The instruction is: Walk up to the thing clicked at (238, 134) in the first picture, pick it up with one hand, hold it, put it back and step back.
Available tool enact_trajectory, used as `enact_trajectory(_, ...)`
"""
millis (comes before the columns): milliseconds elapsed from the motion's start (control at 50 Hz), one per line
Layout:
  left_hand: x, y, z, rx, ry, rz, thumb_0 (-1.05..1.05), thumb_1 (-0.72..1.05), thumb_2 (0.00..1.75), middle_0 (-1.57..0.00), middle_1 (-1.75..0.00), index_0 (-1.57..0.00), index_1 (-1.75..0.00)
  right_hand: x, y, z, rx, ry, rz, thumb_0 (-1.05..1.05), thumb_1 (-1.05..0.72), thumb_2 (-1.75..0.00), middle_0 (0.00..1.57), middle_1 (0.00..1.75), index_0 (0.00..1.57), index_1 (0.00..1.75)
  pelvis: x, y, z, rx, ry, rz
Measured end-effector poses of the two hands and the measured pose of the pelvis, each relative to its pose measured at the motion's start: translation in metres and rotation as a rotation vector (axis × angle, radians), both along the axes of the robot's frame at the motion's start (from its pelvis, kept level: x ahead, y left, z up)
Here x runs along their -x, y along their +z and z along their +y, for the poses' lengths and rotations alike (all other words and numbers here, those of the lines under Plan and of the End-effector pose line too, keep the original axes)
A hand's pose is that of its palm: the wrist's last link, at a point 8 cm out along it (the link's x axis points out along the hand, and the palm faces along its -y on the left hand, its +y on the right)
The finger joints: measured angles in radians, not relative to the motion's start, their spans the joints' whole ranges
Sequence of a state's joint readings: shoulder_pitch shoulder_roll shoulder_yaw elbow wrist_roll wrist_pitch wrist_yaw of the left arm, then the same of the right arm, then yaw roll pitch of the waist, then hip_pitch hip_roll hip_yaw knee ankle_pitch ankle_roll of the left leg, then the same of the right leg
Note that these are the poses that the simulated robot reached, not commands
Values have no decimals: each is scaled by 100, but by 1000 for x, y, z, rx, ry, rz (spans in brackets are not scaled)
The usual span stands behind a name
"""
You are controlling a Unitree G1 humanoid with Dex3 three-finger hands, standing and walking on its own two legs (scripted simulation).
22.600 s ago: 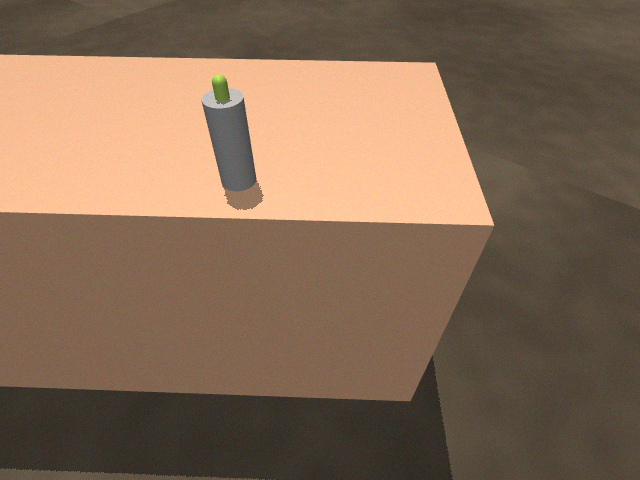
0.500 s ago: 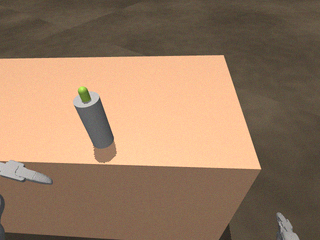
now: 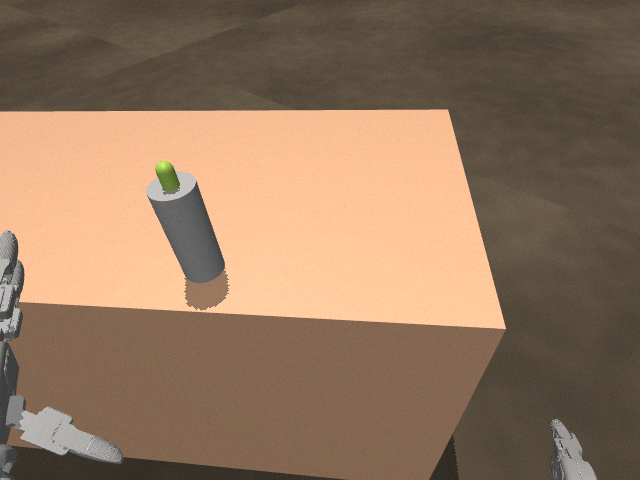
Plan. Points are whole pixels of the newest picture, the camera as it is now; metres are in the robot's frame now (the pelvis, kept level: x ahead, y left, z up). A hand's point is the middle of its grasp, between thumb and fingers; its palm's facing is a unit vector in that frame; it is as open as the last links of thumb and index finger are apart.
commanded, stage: sink last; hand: left
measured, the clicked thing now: (186, 221) +0.42 +0.23 +0.12
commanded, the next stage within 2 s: home in 0.14 s
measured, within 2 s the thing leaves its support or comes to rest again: neither
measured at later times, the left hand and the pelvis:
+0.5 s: hand (76, 342) +0.22 +0.28 +0.14, palm faces +0.38 -0.84 -0.40, open 17.7 cm; pelvis +0.02 +0.01 +0.00, yaw -1 degrees
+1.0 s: hand (213, 457) +0.19 +0.19 -0.09, palm faces +0.07 -0.98 -0.19, open 17.6 cm; pelvis +0.02 +0.01 +0.00, yaw -1 degrees
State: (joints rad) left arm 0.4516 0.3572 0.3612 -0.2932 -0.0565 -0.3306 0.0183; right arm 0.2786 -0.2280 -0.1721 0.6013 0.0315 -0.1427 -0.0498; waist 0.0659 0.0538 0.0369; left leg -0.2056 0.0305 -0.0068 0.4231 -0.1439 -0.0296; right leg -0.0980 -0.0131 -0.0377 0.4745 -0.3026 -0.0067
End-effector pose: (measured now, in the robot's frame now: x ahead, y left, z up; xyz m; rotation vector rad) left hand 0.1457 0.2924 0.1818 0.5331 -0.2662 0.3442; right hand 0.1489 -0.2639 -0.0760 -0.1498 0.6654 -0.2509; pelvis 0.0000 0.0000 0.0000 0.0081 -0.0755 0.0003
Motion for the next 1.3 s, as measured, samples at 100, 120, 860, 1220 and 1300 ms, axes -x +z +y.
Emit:
enact_trajectory(100, -3, 14, 22, -64, 57, -39, -2, -57, 5, -7, -6, -7, -7, -1, 3, -9, 22, -20, 5, -1, 49, -7, 6, 6, 6, 6, -2, 1, 0, 1, 0, -4)
enact_trajectory(120, -4, 16, 29, -71, 75, -45, -2, -58, 5, -7, -6, -7, -7, -1, 4, -11, 27, -23, 4, -1, 49, -7, 6, 6, 6, 6, -3, 1, 1, 0, 0, -4)
enact_trajectory(860, -17, -199, -32, 418, 9, 692, -2, -59, 3, -5, -5, -5, -5, -33, -1, 50, -18, 88, 59, 1, -80, -85, 20, 28, 19, 29, -22, 2, 16, -1, -13, 46)
enact_trajectory(1220, -31, -261, -57, 470, 30, 931, -2, -55, 5, -5, -5, -5, -5, 17, -23, 34, 6, 58, 257, 1, -90, -90, 21, 30, 20, 30, -19, 0, 13, 5, -31, 69)
enact_trajectory(1300, -35, -260, -58, 457, 28, 934, -2, -55, 4, -5, -5, -5, -5, 21, -25, 32, -1, 40, 266, 1, -90, -90, 21, 30, 20, 30, -20, 0, 13, 4, -36, 70)
